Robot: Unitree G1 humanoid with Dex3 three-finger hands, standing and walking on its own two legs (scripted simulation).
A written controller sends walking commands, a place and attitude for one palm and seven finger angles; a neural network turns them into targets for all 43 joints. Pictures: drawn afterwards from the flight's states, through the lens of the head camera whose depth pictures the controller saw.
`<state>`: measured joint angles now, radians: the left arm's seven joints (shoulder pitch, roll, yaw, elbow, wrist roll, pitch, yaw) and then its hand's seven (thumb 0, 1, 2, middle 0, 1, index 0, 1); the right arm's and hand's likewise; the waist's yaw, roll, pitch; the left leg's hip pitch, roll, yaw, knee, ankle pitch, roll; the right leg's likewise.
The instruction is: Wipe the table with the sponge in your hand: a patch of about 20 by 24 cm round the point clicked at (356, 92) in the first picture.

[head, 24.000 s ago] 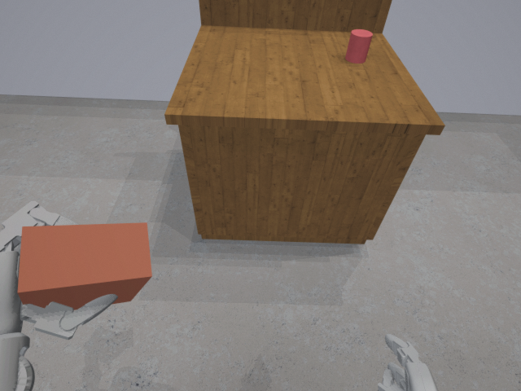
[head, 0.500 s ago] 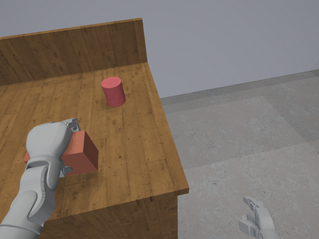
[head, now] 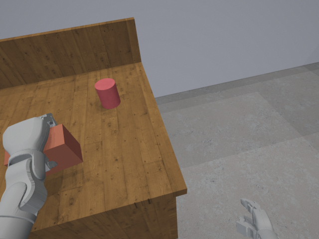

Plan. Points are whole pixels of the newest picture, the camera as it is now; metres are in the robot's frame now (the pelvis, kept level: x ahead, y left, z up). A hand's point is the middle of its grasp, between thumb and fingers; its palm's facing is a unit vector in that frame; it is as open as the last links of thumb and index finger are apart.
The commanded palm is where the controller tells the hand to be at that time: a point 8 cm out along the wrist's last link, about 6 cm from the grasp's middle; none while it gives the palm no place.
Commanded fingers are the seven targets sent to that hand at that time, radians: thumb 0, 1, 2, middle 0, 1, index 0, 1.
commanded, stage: lower the sponge onto the table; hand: left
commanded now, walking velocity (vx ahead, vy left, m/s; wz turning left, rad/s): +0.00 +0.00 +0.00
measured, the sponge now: (51, 156) +0.28 +0.34 +0.07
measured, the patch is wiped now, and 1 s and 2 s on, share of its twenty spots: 0.00 0.05 0.05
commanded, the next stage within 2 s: wipe forward along the first lane in 1.76 s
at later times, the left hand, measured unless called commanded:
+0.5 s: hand (53, 165) +0.25 +0.31 +0.07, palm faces -0.06 -0.10 -0.99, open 9.9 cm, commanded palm +0.23 +0.29 +0.14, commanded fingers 0.00 0.10 1.30 -1.20 -1.60 -1.20 -1.60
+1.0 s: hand (69, 171) +0.25 +0.27 +0.05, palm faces -0.07 -0.08 -0.99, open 9.9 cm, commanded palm +0.23 +0.28 +0.12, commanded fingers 0.00 0.10 1.30 -1.20 -1.60 -1.20 -1.60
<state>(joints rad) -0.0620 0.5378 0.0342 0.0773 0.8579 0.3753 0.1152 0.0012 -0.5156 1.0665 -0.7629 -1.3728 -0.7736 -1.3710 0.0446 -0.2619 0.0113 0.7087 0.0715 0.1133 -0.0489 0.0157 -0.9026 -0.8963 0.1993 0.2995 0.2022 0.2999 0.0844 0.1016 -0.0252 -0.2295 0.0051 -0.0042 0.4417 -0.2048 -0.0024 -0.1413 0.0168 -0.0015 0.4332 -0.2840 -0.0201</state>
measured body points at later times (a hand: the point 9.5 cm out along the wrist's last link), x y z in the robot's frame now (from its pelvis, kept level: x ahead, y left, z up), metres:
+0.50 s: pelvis -0.01 +0.01 +0.00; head +0.00 -0.03 +0.45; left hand +0.25 +0.32 +0.12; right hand +0.23 -0.20 -0.10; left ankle +0.02 +0.12 -0.74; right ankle -0.03 -0.11 -0.74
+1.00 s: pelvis +0.00 +0.00 +0.00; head +0.00 -0.04 +0.45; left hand +0.25 +0.28 +0.11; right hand +0.21 -0.23 -0.11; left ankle +0.02 +0.12 -0.74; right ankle -0.03 -0.11 -0.74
